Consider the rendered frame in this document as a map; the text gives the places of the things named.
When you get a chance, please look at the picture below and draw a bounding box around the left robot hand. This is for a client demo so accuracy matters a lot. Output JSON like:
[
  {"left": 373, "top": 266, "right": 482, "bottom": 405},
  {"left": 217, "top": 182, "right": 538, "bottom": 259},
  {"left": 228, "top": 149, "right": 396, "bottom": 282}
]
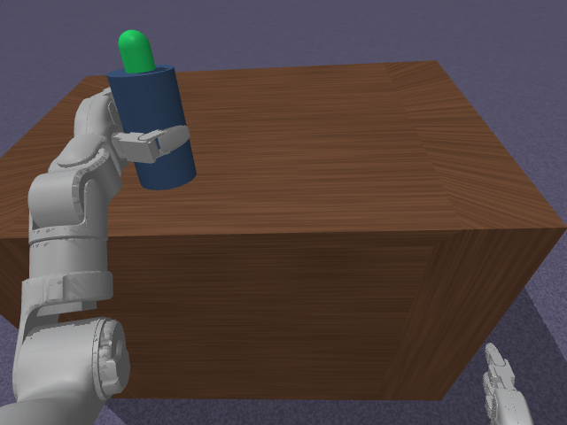
[{"left": 74, "top": 87, "right": 190, "bottom": 169}]

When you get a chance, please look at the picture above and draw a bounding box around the left robot arm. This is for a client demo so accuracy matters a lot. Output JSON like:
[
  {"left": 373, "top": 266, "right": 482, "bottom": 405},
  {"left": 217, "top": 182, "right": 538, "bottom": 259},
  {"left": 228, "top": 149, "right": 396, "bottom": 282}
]
[{"left": 0, "top": 134, "right": 130, "bottom": 425}]

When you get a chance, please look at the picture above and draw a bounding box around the bottle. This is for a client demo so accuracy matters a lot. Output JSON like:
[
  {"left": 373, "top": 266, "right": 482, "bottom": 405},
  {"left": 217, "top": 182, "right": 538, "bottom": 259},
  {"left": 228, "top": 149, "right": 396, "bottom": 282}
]
[{"left": 106, "top": 30, "right": 197, "bottom": 190}]

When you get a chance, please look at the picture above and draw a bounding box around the right robot hand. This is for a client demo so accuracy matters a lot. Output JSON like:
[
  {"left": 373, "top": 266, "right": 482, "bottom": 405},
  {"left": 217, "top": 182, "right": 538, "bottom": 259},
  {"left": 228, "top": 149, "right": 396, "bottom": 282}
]
[{"left": 483, "top": 343, "right": 534, "bottom": 425}]

